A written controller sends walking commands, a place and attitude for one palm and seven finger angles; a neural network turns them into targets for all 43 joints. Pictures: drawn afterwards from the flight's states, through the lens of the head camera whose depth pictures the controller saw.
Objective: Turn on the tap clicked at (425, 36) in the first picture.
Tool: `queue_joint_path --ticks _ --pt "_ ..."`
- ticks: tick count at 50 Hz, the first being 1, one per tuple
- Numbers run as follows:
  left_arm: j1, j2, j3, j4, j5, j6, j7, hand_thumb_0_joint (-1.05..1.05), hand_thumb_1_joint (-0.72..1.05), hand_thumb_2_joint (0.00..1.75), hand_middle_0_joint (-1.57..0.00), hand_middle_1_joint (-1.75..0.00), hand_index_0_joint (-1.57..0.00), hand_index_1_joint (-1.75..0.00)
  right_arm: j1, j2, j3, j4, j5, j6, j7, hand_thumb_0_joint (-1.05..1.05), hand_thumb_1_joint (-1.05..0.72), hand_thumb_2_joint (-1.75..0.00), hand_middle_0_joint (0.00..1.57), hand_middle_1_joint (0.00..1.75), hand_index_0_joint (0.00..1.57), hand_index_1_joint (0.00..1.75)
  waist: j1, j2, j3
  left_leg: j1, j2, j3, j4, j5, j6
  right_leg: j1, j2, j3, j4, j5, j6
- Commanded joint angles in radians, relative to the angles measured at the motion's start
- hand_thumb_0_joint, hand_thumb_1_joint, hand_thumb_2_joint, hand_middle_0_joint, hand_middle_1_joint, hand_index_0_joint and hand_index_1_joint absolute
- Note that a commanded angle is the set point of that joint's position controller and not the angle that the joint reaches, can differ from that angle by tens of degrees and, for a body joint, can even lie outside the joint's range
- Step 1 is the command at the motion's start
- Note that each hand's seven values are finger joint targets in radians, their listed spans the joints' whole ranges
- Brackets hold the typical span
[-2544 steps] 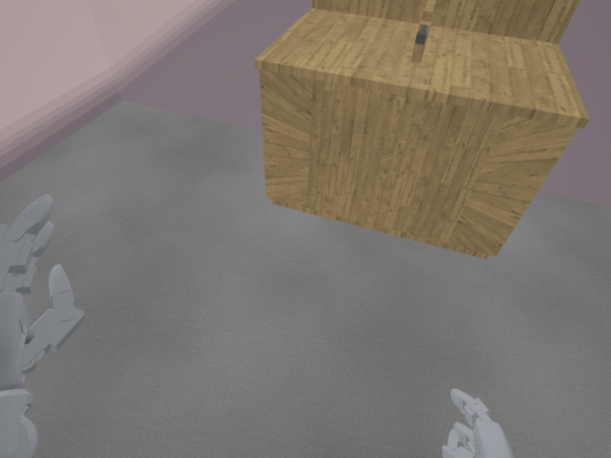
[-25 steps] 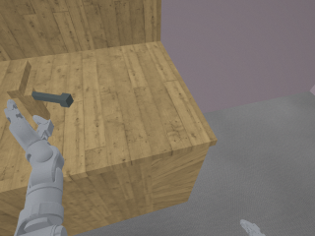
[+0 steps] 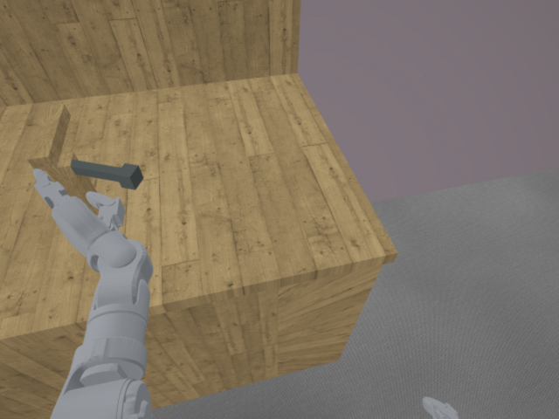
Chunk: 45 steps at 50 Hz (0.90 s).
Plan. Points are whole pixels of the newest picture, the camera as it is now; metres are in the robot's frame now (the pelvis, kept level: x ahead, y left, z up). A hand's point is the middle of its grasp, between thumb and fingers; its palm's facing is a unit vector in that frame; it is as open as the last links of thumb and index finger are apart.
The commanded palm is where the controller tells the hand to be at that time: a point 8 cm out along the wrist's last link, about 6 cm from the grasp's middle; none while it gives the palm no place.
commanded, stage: push the lever round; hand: left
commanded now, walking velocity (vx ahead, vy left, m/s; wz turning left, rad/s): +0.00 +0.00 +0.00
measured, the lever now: (130, 176) +0.45 +0.26 +0.10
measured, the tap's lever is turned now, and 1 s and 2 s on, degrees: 64 64 64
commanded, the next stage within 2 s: none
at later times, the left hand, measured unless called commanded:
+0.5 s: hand (132, 194) +0.41 +0.25 +0.09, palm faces +0.86 -0.50 -0.06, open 8.5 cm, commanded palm +0.38 +0.25 +0.09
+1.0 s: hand (134, 192) +0.42 +0.25 +0.09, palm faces +0.87 -0.48 -0.06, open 8.6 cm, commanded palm +0.39 +0.25 +0.09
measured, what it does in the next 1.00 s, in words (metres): stands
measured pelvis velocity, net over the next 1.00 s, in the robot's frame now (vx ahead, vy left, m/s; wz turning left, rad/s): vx -0.01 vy -0.03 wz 0.01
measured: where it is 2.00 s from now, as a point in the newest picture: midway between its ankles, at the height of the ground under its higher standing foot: outside the picture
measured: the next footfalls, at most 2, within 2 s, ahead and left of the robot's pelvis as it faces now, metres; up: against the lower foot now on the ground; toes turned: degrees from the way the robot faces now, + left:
none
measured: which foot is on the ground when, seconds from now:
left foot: down 0.00-1.00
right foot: down 0.00-1.00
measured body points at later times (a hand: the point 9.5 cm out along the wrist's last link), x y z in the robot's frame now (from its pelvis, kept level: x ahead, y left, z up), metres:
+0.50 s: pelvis +0.00 -0.01 +0.00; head +0.03 -0.01 +0.45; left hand +0.36 +0.27 +0.10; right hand +0.09 -0.26 -0.13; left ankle +0.01 +0.12 -0.72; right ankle -0.01 -0.10 -0.72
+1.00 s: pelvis -0.01 -0.03 +0.00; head +0.03 -0.03 +0.44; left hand +0.37 +0.27 +0.10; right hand +0.07 -0.28 -0.13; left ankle +0.01 +0.12 -0.72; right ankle -0.01 -0.10 -0.72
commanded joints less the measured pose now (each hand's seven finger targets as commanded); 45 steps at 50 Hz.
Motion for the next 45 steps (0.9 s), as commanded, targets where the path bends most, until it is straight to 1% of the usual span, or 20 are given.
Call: queue_joint_path --ticks 1,2,5,6,7,11,12,16,17,20,21,25,26,30,34,36,38,41,43,45 --pt "-0.416 0.174 -0.011 -0.146 0.047 -0.051 0.023 0.0 0.9 0.9 -0.15 -0.15 -0.15 -0.15 -0.039 -0.137 -0.05 -0.09 -0.002 -0.033 -0.008 0.0 -0.9 -0.9 0.2 0.3 0.2 0.3 -0.026 -0.002 -0.238 0.13 -0.001 -0.006 -0.076 0.236 -0.002 0.077 0.0 0.027 -0.085 0.205 -0.002" --pt "-0.46 0.13 -0.057 -0.145 0.048 -0.051 0.027 0.0 0.9 0.9 -0.15 -0.15 -0.15 -0.15 -0.041 -0.132 -0.046 -0.096 -0.003 -0.031 -0.006 0.0 -0.9 -0.9 0.2 0.3 0.2 0.3 -0.044 -0.024 -0.234 0.126 -0.003 -0.001 -0.076 0.222 0.003 0.073 -0.004 0.027 -0.087 0.202 0.003" --pt "-0.497 0.14 -0.041 -0.127 0.059 -0.059 0.051 0.0 0.9 0.9 -0.15 -0.15 -0.15 -0.15 -0.04 -0.128 -0.049 -0.092 -0.01 -0.033 -0.001 0.0 -0.9 -0.9 0.2 0.3 0.2 0.3 -0.039 -0.009 -0.267 0.127 -0.004 0.005 -0.067 0.22 0.005 0.079 -0.004 0.029 -0.086 0.205 0.002" --pt "-0.509 0.182 -0.002 -0.132 0.069 -0.063 0.061 0.0 0.9 0.9 -0.15 -0.15 -0.15 -0.15 -0.039 -0.131 -0.051 -0.081 -0.011 -0.03 -0.003 0.0 -0.9 -0.9 0.2 0.3 0.2 0.3 -0.03 0.018 -0.274 0.133 -0.003 -0.001 -0.071 0.23 -0.003 0.078 -0.003 0.028 -0.08 0.202 -0.002" --pt "-0.51 0.137 -0.041 -0.112 0.07 -0.06 0.063 0.0 0.9 0.9 -0.15 -0.15 -0.15 -0.15 -0.039 -0.125 -0.05 -0.086 -0.012 -0.029 0.002 0.0 -0.9 -0.9 0.2 0.3 0.2 0.3 -0.04 0.009 -0.279 0.133 -0.005 0.003 -0.066 0.234 0.0 0.075 -0.004 0.027 -0.078 0.208 0.0" --pt "-0.524 0.161 -0.011 -0.078 0.086 -0.06 0.081 0.0 0.9 0.9 -0.15 -0.15 -0.15 -0.15 -0.027 -0.128 -0.056 -0.073 -0.019 -0.027 0.007 0.0 -0.9 -0.9 0.2 0.3 0.2 0.3 -0.035 0.013 -0.291 0.131 -0.002 0.002 -0.059 0.262 -0.002 0.076 -0.003 0.025 -0.072 0.231 -0.003" --pt "-0.564 0.118 -0.054 -0.081 0.083 -0.062 0.082 0.0 0.9 0.9 -0.15 -0.15 -0.15 -0.15 -0.026 -0.124 -0.051 -0.078 -0.02 -0.028 0.012 0.0 -0.9 -0.9 0.2 0.3 0.2 0.3 -0.052 0.003 -0.289 0.135 -0.004 0.006 -0.055 0.258 0.002 0.067 -0.005 0.024 -0.072 0.233 0.001" --pt "-0.593 0.172 -0.006 -0.031 0.093 -0.067 0.098 0.0 0.9 0.9 -0.15 -0.15 -0.15 -0.15 -0.018 -0.131 -0.055 -0.063 -0.023 -0.025 0.01 0.0 -0.9 -0.9 0.2 0.3 0.2 0.3 -0.052 -0.011 -0.27 0.104 -0.005 0.007 -0.059 0.206 0.011 0.063 -0.005 0.03 -0.085 0.197 0.003" --pt "-0.609 0.133 -0.046 -0.021 0.093 -0.068 0.094 0.0 0.9 0.9 -0.15 -0.15 -0.15 -0.15 -0.019 -0.125 -0.052 -0.07 -0.022 -0.026 0.013 0.0 -0.9 -0.9 0.2 0.3 0.2 0.3 -0.064 -0.011 -0.265 0.101 -0.006 0.011 -0.059 0.195 0.013 0.055 -0.006 0.031 -0.086 0.19 0.005" --pt "-0.637 0.172 -0.022 0.003 0.098 -0.085 0.097 0.0 0.9 0.9 -0.15 -0.15 -0.15 -0.15 -0.003 -0.129 -0.054 -0.066 -0.023 -0.028 0.011 0.0 -0.9 -0.9 0.2 0.3 0.2 0.3 -0.065 -0.038 -0.281 0.083 -0.009 0.018 -0.055 0.172 0.023 0.075 -0.008 0.04 -0.093 0.185 0.008" --pt "-0.627 0.208 0.01 0.012 0.104 -0.088 0.098 0.0 0.9 0.9 -0.15 -0.15 -0.15 -0.15 -0.003 -0.133 -0.056 -0.06 -0.024 -0.025 0.008 0.0 -0.9 -0.9 0.2 0.3 0.2 0.3 -0.056 -0.021 -0.281 0.08 -0.01 0.014 -0.057 0.175 0.022 0.073 -0.008 0.043 -0.09 0.188 0.007" --pt "-0.674 0.188 -0.032 0.03 0.11 -0.099 0.089 0.0 0.9 0.9 -0.15 -0.15 -0.15 -0.15 0.008 -0.129 -0.053 -0.063 -0.023 -0.024 0.009 0.0 -0.9 -0.9 0.2 0.3 0.2 0.3 -0.076 -0.004 -0.287 0.076 -0.013 0.029 -0.049 0.17 0.029 0.078 -0.014 0.052 -0.094 0.207 0.011" --pt "-0.677 0.231 0.005 0.039 0.115 -0.103 0.091 0.0 0.9 0.9 -0.15 -0.15 -0.15 -0.15 0.014 -0.135 -0.055 -0.051 -0.022 -0.021 0.005 0.0 -0.9 -0.9 0.2 0.3 0.2 0.3 -0.075 -0.001 -0.279 0.077 -0.011 0.024 -0.053 0.164 0.03 0.073 -0.012 0.052 -0.097 0.197 0.01" --pt "-0.684 0.227 -0.006 0.035 0.111 -0.119 0.082 0.0 0.9 0.9 -0.15 -0.15 -0.15 -0.15 0.026 -0.132 -0.057 -0.062 -0.023 -0.021 0.006 0.0 -0.9 -0.9 0.2 0.3 0.2 0.3 -0.08 -0.02 -0.315 0.072 -0.016 0.036 -0.04 0.186 0.036 0.109 -0.016 0.061 -0.093 0.256 0.016" --pt "-0.717 0.209 -0.036 0.075 0.111 -0.129 0.075 0.0 0.9 0.9 -0.15 -0.15 -0.15 -0.15 0.026 -0.134 -0.053 -0.055 -0.021 -0.025 0.005 0.0 -0.9 -0.9 0.2 0.3 0.2 0.3 -0.099 -0.027 -0.263 0.057 -0.015 0.037 -0.046 0.132 0.041 0.068 -0.016 0.065 -0.109 0.197 0.02" --pt "-0.701 0.293 0.034 0.087 0.114 -0.135 0.08 0.0 0.9 0.9 -0.15 -0.15 -0.15 -0.15 0.028 -0.14 -0.055 -0.047 -0.02 -0.021 -0.001 0.0 -0.9 -0.9 0.2 0.3 0.2 0.3 -0.085 -0.01 -0.267 0.043 -0.017 0.037 -0.047 0.121 0.043 0.082 -0.017 0.074 -0.113 0.186 0.02" --pt "-0.733 0.274 0.005 0.088 0.11 -0.141 0.074 0.0 0.9 0.9 -0.15 -0.15 -0.15 -0.15 0.034 -0.138 -0.051 -0.057 -0.018 -0.02 -0.001 0.0 -0.9 -0.9 0.2 0.3 0.2 0.3 -0.097 -0.039 -0.285 0.036 -0.019 0.04 -0.046 0.118 0.046 0.098 -0.022 0.079 -0.113 0.198 0.026" --pt "-0.742 0.308 0.031 0.093 0.113 -0.152 0.069 0.0 0.9 0.9 -0.15 -0.15 -0.15 -0.15 0.038 -0.14 -0.052 -0.047 -0.018 -0.018 -0.004 0.0 -0.9 -0.9 0.2 0.3 0.2 0.3 -0.092 -0.002 -0.287 0.043 -0.018 0.039 -0.044 0.125 0.046 0.094 -0.021 0.082 -0.11 0.209 0.023" --pt "-0.749 0.284 0.002 0.092 0.116 -0.156 0.065 0.0 0.9 0.9 -0.15 -0.15 -0.15 -0.15 0.04 -0.136 -0.051 -0.055 -0.018 -0.017 -0.002 0.0 -0.9 -0.9 0.2 0.3 0.2 0.3 -0.1 0.012 -0.3 0.048 -0.019 0.041 -0.041 0.133 0.045 0.094 -0.022 0.081 -0.104 0.221 0.024" --pt "-0.744 0.302 0.017 0.116 0.115 -0.158 0.066 0.0 0.9 0.9 -0.15 -0.15 -0.15 -0.15 0.043 -0.139 -0.051 -0.055 -0.019 -0.021 -0.002 0.0 -0.9 -0.9 0.2 0.3 0.2 0.3 -0.101 -0.014 -0.295 0.033 -0.018 0.046 -0.037 0.116 0.047 0.093 -0.023 0.088 -0.112 0.211 0.03"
